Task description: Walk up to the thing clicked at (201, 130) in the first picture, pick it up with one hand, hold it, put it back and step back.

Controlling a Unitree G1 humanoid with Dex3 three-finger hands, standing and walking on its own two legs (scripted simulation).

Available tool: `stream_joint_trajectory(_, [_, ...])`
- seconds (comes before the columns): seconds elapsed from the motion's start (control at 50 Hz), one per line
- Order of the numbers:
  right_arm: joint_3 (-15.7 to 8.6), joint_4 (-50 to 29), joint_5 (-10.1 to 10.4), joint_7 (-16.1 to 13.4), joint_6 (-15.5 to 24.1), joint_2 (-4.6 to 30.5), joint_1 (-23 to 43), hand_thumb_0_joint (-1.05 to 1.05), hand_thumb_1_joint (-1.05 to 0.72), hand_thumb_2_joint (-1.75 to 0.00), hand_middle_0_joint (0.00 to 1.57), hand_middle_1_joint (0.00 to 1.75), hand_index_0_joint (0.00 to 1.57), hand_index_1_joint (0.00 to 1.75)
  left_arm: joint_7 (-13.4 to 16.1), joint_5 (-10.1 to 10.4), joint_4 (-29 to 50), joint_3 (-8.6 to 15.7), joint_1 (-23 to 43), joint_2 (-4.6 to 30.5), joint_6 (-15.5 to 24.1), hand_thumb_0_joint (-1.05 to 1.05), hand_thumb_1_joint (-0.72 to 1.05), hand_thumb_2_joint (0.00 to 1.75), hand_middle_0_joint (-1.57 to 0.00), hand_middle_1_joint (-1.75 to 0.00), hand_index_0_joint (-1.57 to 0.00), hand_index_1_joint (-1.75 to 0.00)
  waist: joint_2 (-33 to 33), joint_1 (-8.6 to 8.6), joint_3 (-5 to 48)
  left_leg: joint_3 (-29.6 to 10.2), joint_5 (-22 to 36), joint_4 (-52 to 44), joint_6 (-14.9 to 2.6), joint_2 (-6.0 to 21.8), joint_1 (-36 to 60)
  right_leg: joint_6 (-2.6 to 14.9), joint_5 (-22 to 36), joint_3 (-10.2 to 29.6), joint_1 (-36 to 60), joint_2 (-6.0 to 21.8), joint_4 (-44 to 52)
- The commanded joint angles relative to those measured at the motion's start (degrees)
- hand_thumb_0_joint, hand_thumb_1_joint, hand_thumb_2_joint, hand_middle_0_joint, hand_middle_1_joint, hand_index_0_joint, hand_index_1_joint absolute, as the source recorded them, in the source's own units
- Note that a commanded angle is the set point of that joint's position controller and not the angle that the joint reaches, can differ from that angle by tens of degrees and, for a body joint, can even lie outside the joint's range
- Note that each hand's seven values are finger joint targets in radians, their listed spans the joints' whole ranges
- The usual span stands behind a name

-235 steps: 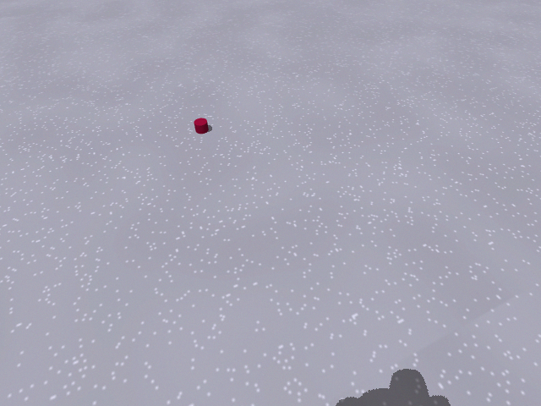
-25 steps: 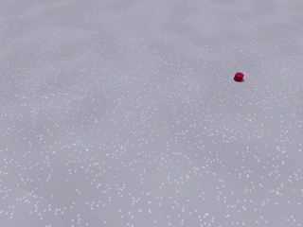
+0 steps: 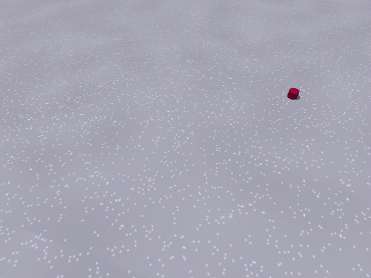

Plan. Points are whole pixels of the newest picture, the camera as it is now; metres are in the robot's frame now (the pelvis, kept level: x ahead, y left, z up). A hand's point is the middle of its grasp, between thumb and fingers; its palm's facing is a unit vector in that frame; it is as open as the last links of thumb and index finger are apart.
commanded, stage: stand
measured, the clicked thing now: (293, 93) +1.62 -0.88 -0.75
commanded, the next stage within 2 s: walk up in 0.86 s
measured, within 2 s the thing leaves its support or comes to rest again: neither
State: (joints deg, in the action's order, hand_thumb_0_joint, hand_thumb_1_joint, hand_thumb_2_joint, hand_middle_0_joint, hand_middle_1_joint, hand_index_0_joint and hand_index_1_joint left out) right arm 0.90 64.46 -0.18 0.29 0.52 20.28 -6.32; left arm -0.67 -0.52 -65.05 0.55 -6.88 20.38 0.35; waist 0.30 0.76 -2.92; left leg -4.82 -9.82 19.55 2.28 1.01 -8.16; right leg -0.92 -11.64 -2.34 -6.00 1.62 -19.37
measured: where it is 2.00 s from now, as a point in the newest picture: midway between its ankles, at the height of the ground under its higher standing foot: outside the picture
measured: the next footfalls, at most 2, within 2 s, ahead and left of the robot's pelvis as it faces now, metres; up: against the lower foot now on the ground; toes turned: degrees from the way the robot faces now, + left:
left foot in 1.58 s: +0.09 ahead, +0.12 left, +0.00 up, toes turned -25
right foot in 1.84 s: -0.02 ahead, -0.11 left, +0.00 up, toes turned -22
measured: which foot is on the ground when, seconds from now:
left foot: down 0.00-1.00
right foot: down 0.00-1.00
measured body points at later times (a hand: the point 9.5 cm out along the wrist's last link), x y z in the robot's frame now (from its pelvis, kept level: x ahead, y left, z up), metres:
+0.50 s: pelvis +0.00 +0.00 +0.00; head +0.02 +0.00 +0.45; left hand +0.07 +0.31 -0.13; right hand +0.08 -0.30 -0.13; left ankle +0.01 +0.15 -0.75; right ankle -0.01 -0.13 -0.75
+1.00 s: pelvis +0.00 +0.01 -0.01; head +0.03 +0.01 +0.44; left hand +0.08 +0.32 -0.14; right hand +0.09 -0.31 -0.13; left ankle +0.01 +0.15 -0.75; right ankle -0.01 -0.13 -0.75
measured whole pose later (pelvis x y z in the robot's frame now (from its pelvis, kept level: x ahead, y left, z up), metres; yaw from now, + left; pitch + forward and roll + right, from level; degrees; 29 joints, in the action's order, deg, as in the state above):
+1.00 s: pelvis +0.00 +0.01 -0.01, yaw -4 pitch -1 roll +0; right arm -2.3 59.5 0.2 0.7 -0.2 21.9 -4.1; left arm -0.5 -0.5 -60.4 2.0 -9.3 20.7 -0.4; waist 0.5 0.7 -4.5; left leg -0.4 -14.9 27.7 1.2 1.6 -11.5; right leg -1.5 -14.7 2.2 -10.9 1.0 -26.8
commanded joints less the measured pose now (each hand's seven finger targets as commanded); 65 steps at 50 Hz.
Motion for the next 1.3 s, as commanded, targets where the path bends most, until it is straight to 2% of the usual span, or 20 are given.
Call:
stream_joint_trajectory(0.0, [-2.20,-3.09,-0.18,-0.90,1.00,12.25,1.92,0.00,-0.90,-0.90,0.20,0.30,0.20,0.30,0.93,0.16,3.47,2.29,2.06,12.62,1.09,0.00,0.90,0.90,-0.20,-0.30,-0.20,-0.30,0.01,-0.22,4.44,-3.54,10.90,-2.06,-2.87,5.23,0.20,1.77,6.99,4.71,1.77,6.12,2.82])
stream_joint_trajectory(0.44, [-2.40,-3.34,-0.26,-0.88,0.74,12.40,1.89,0.00,-0.90,-0.90,0.20,0.30,0.20,0.30,0.96,0.08,3.61,2.21,2.05,12.44,0.94,0.00,0.90,0.90,-0.20,-0.30,-0.20,-0.30,0.28,-0.20,3.31,-3.63,7.44,-2.55,-2.83,4.94,-0.93,1.87,3.62,4.69,1.61,5.97,3.62])
stream_joint_trajectory(0.58, [-2.45,-3.77,-0.23,-1.05,1.12,12.43,1.60,0.00,-0.90,-0.90,0.20,0.30,0.20,0.30,1.03,0.14,4.03,2.39,1.59,12.65,1.16,0.00,0.90,0.90,-0.20,-0.30,-0.20,-0.30,-0.05,-0.20,6.04,-3.05,14.54,-0.93,-2.85,5.31,1.94,1.81,11.01,4.49,2.59,6.26,2.43])
stream_joint_trajectory(0.74, [-2.36,-3.61,-0.15,-1.05,0.69,12.26,1.34,0.00,-0.90,-0.90,0.20,0.30,0.20,0.30,1.05,0.08,3.70,2.35,2.08,12.52,0.89,0.00,0.90,0.90,-0.20,-0.30,-0.20,-0.30,-0.39,-0.42,3.39,-3.28,9.12,-2.05,-2.82,4.97,0.19,1.89,5.49,4.76,1.44,6.03,3.55])
stream_joint_trajectory(0.82, [-2.31,-3.62,-0.23,-0.99,0.82,12.27,1.07,0.00,-0.90,-0.90,0.20,0.30,0.20,0.30,0.98,0.15,3.73,2.34,1.65,12.27,0.87,0.00,0.90,0.90,-0.20,-0.30,-0.20,-0.30,0.52,-0.30,3.66,-3.29,10.03,-2.34,-2.91,4.93,-0.46,1.85,6.79,4.50,2.62,5.98,3.10])
stream_joint_trajectory(0.84, [-5.56,-5.72,-0.28,-0.91,0.78,16.17,3.51,0.00,-0.90,-0.90,0.20,0.30,0.20,0.30,1.03,0.22,6.47,3.99,0.71,14.97,0.50,0.00,0.90,0.90,-0.20,-0.30,-0.20,-0.30,-0.26,-1.27,3.16,1.81,7.14,4.00,-3.53,3.17,2.91,2.92,16.37,9.09,-3.47,6.19,-0.18])
stream_joint_trajectory(0.86, [-5.57,-6.42,-0.10,-0.88,0.61,15.30,2.85,0.00,-0.90,-0.90,0.20,0.30,0.20,0.30,1.13,0.46,6.81,4.26,0.31,15.48,0.58,0.00,0.90,0.90,-0.20,-0.30,-0.20,-0.30,-1.19,-1.33,4.35,2.38,7.77,6.26,-3.65,3.00,3.27,3.74,19.36,9.65,-3.88,7.12,-1.62])
stream_joint_trajectory(0.94, [-6.50,-8.59,0.23,-0.43,-0.22,13.82,2.17,0.00,-0.90,-0.90,0.20,0.30,0.20,0.30,1.37,0.13,10.59,4.87,1.03,15.46,0.47,0.00,0.90,0.90,-0.20,-0.30,-0.20,-0.30,-5.79,-1.75,5.54,3.00,3.18,10.13,-4.21,2.45,1.46,6.00,18.04,12.80,-7.22,7.64,-4.84])
stream_joint_trajectory(0.98, [-6.92,-9.44,0.02,-0.28,-0.41,14.21,1.00,0.00,-0.90,-0.90,0.20,0.30,0.20,0.30,1.38,-0.05,12.38,4.66,0.91,14.59,0.14,0.00,0.90,0.90,-0.20,-0.30,-0.20,-0.30,-4.26,-2.16,5.36,1.50,2.96,8.03,-5.86,4.62,1.97,5.23,15.14,12.03,-10.25,5.61,-8.86])
stream_joint_trajectory(1.02, [-8.19,-10.49,-0.28,-0.18,-0.46,15.73,0.40,0.00,-0.90,-0.90,0.20,0.30,0.20,0.30,1.36,-0.02,13.00,4.17,-0.02,12.23,-0.33,0.00,0.90,0.90,-0.20,-0.30,-0.20,-0.30,2.33,-2.92,5.48,-4.78,3.13,3.21,-10.32,11.29,3.89,3.26,6.48,6.44,-14.59,-0.76,-18.71])
stream_joint_trajectory(1.04, [-8.90,-11.60,-0.54,-0.27,-0.39,17.04,1.20,0.00,-0.90,-0.90,0.20,0.30,0.20,0.30,1.36,-0.23,12.93,4.51,-1.78,11.87,-0.80,0.00,0.90,0.90,-0.20,-0.30,-0.20,-0.30,8.46,-2.38,4.69,-9.08,5.15,0.35,-14.60,17.56,1.50,2.47,-8.15,3.03,-14.95,-3.34,-28.15])
stream_joint_trajectory(1.06, [-9.32,-13.00,-1.16,-0.22,-0.24,17.49,1.45,0.00,-0.90,-0.90,0.20,0.30,0.20,0.30,1.49,-0.50,13.77,4.64,-3.08,12.28,-1.13,0.00,0.90,0.90,-0.20,-0.30,-0.20,-0.30,10.89,-2.22,3.04,-11.86,8.57,-2.03,-18.24,22.55,-0.84,2.13,-20.50,3.93,-17.20,-1.84,-35.73])
stream_joint_trajectory(1.08, [-9.57,-13.85,-1.66,-0.20,-0.13,17.25,1.31,0.00,-0.90,-0.90,0.20,0.30,0.20,0.30,1.23,-0.34,14.10,4.79,-3.55,12.32,-1.41,0.00,0.90,0.90,-0.20,-0.30,-0.20,-0.30,9.85,-1.73,0.74,-11.46,7.72,-2.94,-18.87,23.44,-4.35,2.42,-21.48,5.10,-16.93,-0.61,-38.10])
stream_joint_trajectory(1.14, [-9.20,-15.83,-2.34,-0.13,0.27,17.16,3.45,0.00,-0.90,-0.90,0.20,0.30,0.20,0.30,-0.23,0.21,14.62,5.02,-6.80,11.62,-0.90,0.00,0.90,0.90,-0.20,-0.30,-0.20,-0.30,11.04,-0.25,0.42,-2.32,8.92,2.82,-13.74,17.19,-1.42,2.71,-18.30,3.19,-15.05,1.03,-25.21])
stream_joint_trajectory(1.18, [-9.13,-16.76,-2.04,0.19,-0.19,16.80,2.61,0.00,-0.90,-0.90,0.20,0.30,0.20,0.30,-0.56,-0.43,14.43,5.53,-8.71,11.11,-0.32,0.00,0.90,0.90,-0.20,-0.30,-0.20,-0.30,11.59,-0.72,1.67,1.54,10.91,8.04,-11.45,14.14,-1.04,2.21,-12.23,-0.44,-9.50,-2.16,-16.15])
stream_joint_trajectory(1.2, [-9.13,-17.35,-1.57,0.35,-0.68,16.89,3.15,0.00,-0.90,-0.90,0.20,0.30,0.20,0.30,-0.22,-0.66,13.84,5.63,-11.34,10.63,-0.09,0.00,0.90,0.90,-0.20,-0.30,-0.20,-0.30,11.23,0.67,2.56,3.08,10.38,11.81,-10.64,13.59,-1.62,2.51,-6.63,-1.77,-5.91,-3.26,-10.02])
stream_joint_trajectory(1.22, [-8.61,-18.07,-1.08,0.39,-1.15,15.20,2.42,0.00,-0.90,-0.90,0.20,0.30,0.20,0.30,0.27,-1.15,13.78,6.17,-12.76,12.12,0.42,0.00,0.90,0.90,-0.20,-0.30,-0.20,-0.30,7.13,1.27,3.30,5.39,7.94,17.34,-8.86,11.24,-4.52,3.14,-1.59,-0.45,-1.24,-3.77,-5.70])
stream_joint_trajectory(1.24, [-7.64,-19.14,-0.56,0.46,-1.43,11.88,0.54,0.00,-0.90,-0.90,0.20,0.30,0.20,0.30,0.81,-1.75,14.73,7.40,-12.39,16.53,1.00,0.00,0.90,0.90,-0.20,-0.30,-0.20,-0.30,-5.59,1.07,3.20,9.26,-1.99,27.81,-5.43,5.61,-12.89,5.91,5.89,13.58,3.28,4.38,-1.03])
stream_joint_trajectory(1.26, [-6.51,-20.95,-0.42,0.38,-2.02,9.05,2.78,0.00,-0.90,-0.90,0.20,0.30,0.20,0.30,1.24,-1.91,17.11,8.08,-11.08,20.90,1.71,0.00,0.90,0.90,-0.20,-0.30,-0.20,-0.30,-12.44,1.81,1.78,7.41,-24.79,36.28,-2.55,-1.49,-22.49,13.28,5.89,35.17,0.92,17.74,3.86])
stream_joint_trajectory(1.28, [-7.52,-20.36,-0.48,-0.43,-2.64,12.40,3.17,0.00,-0.90,-0.90,0.20,0.30,0.20,0.30,1.33,-2.04,18.05,8.10,-9.92,22.53,1.72,0.00,0.90,0.90,-0.20,-0.30,-0.20,-0.30,-10.28,1.98,1.90,1.49,-28.71,42.33,-2.58,1.16,-17.60,18.83,3.22,38.16,-6.26,21.14,3.88])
